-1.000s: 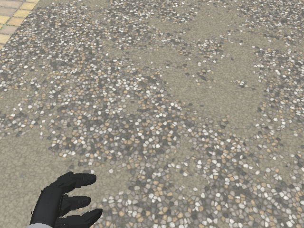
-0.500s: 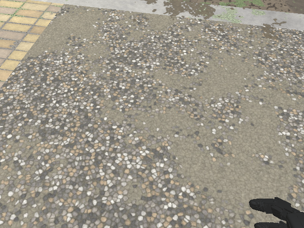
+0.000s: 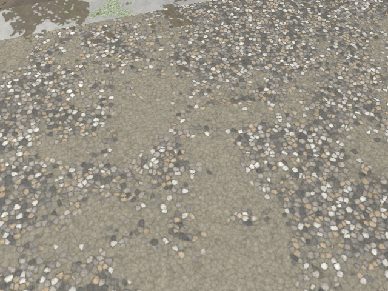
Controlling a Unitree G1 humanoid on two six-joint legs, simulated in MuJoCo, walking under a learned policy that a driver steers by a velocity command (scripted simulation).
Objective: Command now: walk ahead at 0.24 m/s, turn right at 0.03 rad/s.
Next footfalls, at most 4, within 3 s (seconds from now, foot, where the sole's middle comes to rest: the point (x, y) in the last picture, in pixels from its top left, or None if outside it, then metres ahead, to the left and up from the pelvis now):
0.34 left None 0.14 0.16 -0.75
0.86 right None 0.23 0.00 -0.75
1.22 left None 0.14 0.18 -0.75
1.64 right None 0.17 -0.04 -0.75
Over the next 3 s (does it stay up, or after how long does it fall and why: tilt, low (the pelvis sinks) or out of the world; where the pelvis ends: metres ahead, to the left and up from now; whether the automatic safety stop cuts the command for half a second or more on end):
stays up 1.16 0.56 0.00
